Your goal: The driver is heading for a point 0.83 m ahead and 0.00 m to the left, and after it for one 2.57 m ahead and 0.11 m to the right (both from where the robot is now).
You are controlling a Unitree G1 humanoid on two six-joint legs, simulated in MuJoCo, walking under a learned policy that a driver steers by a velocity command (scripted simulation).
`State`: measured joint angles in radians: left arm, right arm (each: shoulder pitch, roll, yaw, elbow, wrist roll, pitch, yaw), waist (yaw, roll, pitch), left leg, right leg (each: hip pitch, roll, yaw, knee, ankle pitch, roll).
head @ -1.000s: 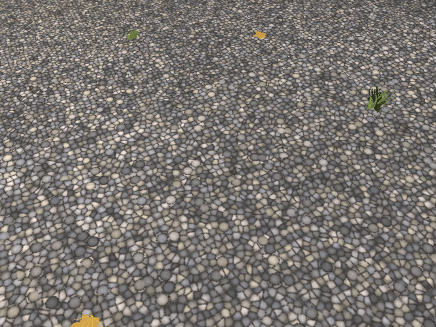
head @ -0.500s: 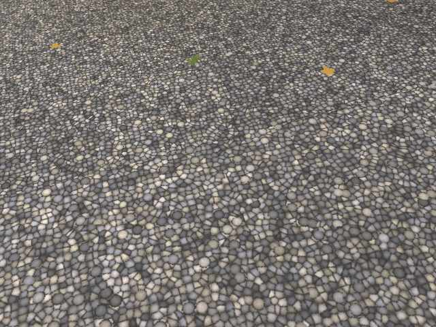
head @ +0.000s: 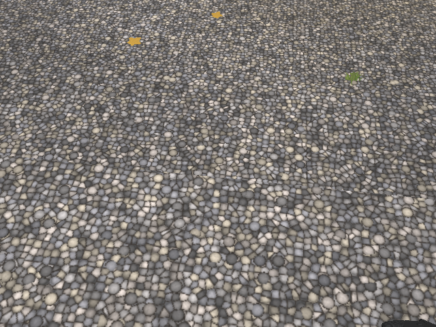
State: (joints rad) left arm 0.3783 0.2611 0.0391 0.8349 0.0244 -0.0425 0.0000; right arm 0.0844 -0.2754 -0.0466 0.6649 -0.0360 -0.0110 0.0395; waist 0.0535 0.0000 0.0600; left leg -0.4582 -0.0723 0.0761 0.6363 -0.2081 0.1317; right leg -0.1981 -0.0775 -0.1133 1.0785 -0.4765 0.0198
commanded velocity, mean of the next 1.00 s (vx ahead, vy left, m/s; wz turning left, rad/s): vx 0.50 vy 0.00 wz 0.22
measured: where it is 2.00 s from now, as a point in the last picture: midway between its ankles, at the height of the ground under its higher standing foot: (200, 223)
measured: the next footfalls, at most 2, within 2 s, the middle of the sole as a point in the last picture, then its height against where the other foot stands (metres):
right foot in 0.48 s outside the picture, level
left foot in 1.00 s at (188, 250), level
